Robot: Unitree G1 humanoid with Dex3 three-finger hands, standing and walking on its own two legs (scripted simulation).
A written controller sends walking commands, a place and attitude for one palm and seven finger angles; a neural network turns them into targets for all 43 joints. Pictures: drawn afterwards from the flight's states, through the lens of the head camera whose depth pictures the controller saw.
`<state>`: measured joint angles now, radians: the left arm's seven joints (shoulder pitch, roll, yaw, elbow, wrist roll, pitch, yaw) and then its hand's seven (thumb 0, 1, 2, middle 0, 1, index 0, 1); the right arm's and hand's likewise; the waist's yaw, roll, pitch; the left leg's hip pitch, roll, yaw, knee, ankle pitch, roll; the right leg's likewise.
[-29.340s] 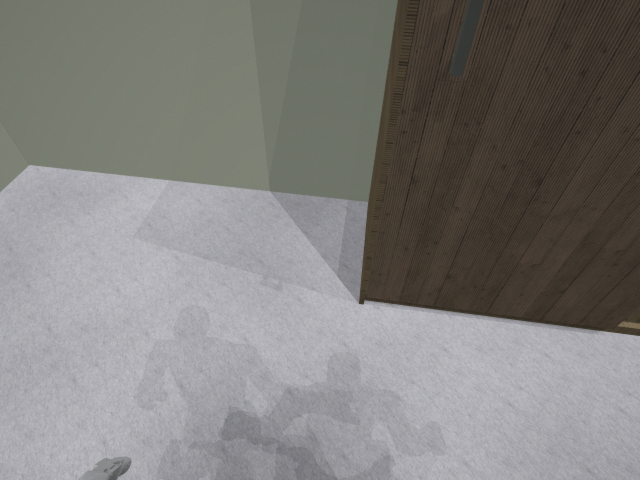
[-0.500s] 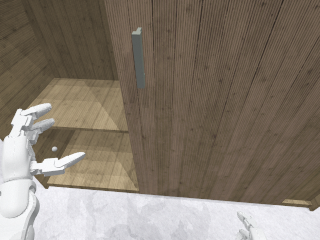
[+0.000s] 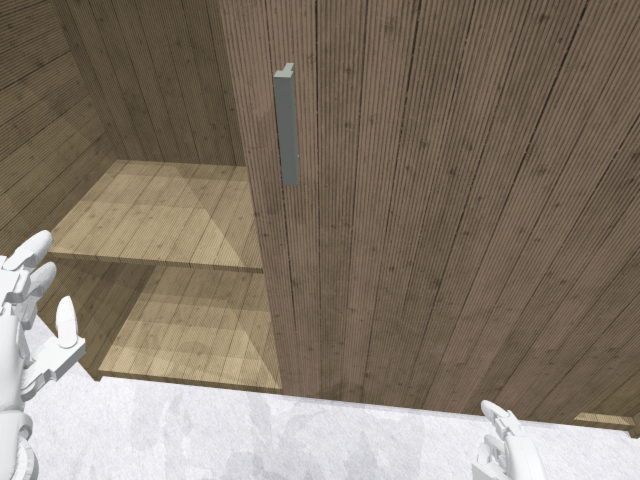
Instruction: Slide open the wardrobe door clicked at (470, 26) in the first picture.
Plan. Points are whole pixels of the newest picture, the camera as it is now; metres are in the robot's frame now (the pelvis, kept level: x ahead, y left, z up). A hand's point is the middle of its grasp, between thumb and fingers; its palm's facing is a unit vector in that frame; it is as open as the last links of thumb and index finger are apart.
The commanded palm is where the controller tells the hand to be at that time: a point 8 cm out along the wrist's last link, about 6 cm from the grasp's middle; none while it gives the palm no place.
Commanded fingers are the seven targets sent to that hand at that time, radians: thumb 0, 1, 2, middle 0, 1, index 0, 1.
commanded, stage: draw the hand back to the body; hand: left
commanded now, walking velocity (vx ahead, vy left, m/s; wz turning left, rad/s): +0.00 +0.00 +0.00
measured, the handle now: (290, 126) +0.51 +0.13 +0.22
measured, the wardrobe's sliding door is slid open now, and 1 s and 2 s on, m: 0.64 0.64 0.64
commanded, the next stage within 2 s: step back with the hand held close in 0.22 s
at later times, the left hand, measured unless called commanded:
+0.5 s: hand (88, 336) +0.19 +0.26 +0.15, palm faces +0.45 -0.79 -0.41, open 7.4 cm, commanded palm +0.12 +0.30 +0.17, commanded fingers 0.00 0.90 0.90 -0.20 -0.30 -0.20 -0.30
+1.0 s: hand (16, 400) +0.12 +0.30 +0.14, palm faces +0.47 -0.78 -0.42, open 7.4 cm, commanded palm +0.06 +0.33 +0.17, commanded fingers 0.00 0.90 0.90 -0.20 -0.30 -0.20 -0.30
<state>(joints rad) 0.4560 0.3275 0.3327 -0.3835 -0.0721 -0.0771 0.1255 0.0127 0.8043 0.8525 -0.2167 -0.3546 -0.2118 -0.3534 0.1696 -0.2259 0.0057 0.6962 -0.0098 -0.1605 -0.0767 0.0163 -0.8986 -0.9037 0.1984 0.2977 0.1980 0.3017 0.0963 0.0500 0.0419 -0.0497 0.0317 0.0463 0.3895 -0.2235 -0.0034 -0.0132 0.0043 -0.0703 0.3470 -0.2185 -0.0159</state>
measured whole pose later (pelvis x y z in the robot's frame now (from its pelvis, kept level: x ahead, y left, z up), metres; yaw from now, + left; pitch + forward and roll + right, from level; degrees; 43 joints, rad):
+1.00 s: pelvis -0.08 +0.03 -0.02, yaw +0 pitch -1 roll -2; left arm 0.49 0.36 0.38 -0.44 -0.01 -0.19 0.18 0.02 0.89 0.89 -0.22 -0.30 -0.21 -0.30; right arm 0.21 -0.22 0.02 0.59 0.00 -0.08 -0.10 0.02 -0.90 -0.90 0.20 0.30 0.20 0.30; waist 0.02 0.02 0.01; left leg -0.41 0.01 0.05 0.61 -0.22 0.05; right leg -0.36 -0.01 -0.04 0.55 -0.20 0.01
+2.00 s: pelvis -0.24 +0.04 -0.01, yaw -5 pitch +2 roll +0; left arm 0.52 0.46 0.42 -0.49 -0.05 -0.14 0.13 0.01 0.89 0.89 -0.22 -0.30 -0.21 -0.30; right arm 0.18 -0.19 0.00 0.60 0.01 -0.12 -0.08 0.02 -0.90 -0.90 0.20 0.30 0.20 0.30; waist -0.03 -0.10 -0.02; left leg -0.30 -0.01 0.12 0.50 -0.23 0.05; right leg -0.31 0.02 0.04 0.75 -0.47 0.00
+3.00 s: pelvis -0.26 +0.08 -0.01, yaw -3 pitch +0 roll -1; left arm 0.50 0.39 0.38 -0.48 -0.03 -0.17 0.16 0.02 0.89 0.89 -0.22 -0.30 -0.21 -0.30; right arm 0.18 -0.18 0.03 0.62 0.00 -0.12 -0.08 0.02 -0.90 -0.90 0.20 0.30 0.20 0.30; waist 0.02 -0.04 0.04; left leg -0.27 0.03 0.07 0.51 -0.24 0.02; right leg -0.21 -0.03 -0.05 0.45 -0.24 0.02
